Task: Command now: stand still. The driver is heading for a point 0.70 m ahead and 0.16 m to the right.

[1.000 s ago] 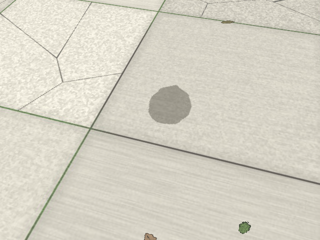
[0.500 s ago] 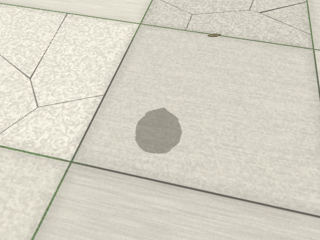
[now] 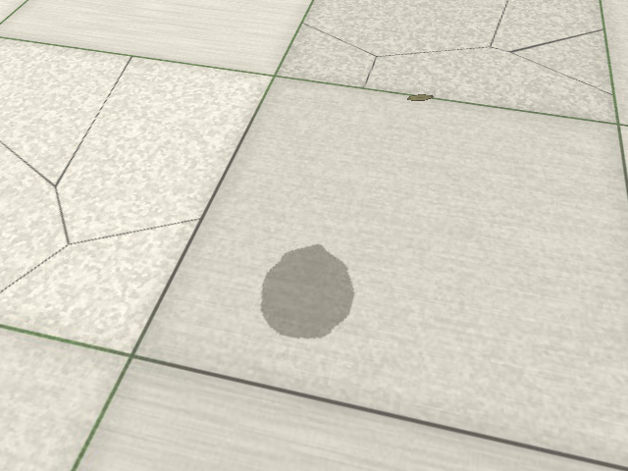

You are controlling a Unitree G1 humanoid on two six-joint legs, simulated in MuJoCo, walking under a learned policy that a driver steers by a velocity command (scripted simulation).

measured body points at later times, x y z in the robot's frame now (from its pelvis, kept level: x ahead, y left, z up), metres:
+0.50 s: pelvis +0.02 +0.01 -0.01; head +0.02 +0.01 +0.44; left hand +0.03 +0.27 -0.16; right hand +0.06 -0.26 -0.15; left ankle +0.01 +0.12 -0.73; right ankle -0.02 -0.12 -0.74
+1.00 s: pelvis +0.16 +0.01 -0.01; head +0.18 +0.00 +0.44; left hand +0.32 +0.25 -0.13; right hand +0.14 -0.24 -0.17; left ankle +0.03 +0.12 -0.71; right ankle +0.24 -0.09 -0.74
